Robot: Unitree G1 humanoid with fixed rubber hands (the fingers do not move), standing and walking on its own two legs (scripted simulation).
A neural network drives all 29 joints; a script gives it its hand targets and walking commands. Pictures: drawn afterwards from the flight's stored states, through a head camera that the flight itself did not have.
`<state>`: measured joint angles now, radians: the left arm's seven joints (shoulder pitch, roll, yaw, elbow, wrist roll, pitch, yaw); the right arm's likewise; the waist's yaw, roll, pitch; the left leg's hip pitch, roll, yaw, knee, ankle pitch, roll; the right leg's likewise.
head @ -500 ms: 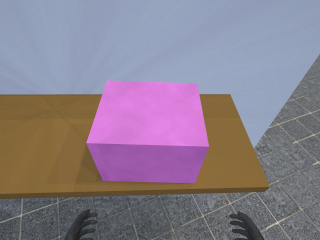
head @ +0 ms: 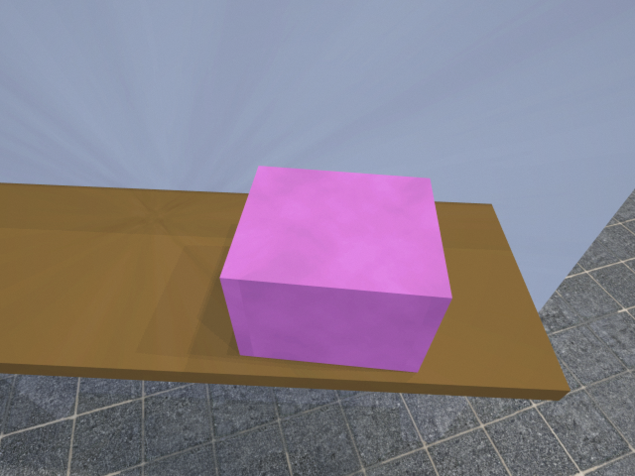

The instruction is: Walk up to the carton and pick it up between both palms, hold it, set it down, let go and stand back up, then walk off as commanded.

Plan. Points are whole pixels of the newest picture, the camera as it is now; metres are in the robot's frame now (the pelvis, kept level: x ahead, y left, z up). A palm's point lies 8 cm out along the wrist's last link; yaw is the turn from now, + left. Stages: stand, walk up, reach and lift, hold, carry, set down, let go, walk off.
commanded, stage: stand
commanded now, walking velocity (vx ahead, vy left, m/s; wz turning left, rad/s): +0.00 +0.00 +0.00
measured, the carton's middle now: (335, 266) +0.45 -0.02 -0.01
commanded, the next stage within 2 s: walk off in 1.02 s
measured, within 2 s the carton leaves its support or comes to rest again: neither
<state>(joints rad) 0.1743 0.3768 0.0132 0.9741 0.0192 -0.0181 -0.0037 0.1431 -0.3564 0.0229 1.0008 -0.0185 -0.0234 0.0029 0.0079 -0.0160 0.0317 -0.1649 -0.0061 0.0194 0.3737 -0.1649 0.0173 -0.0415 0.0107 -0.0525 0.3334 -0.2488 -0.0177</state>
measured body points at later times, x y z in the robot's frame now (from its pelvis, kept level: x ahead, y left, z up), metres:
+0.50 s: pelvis -0.01 +0.03 +0.00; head -0.01 +0.04 +0.45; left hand +0.06 +0.33 -0.13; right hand +0.09 -0.28 -0.12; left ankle +0.03 +0.11 -0.75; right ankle -0.04 -0.10 -0.75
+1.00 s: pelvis +0.00 +0.03 +0.00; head +0.00 +0.04 +0.45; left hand +0.06 +0.34 -0.13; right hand +0.10 -0.28 -0.12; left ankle +0.03 +0.11 -0.75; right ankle -0.04 -0.10 -0.75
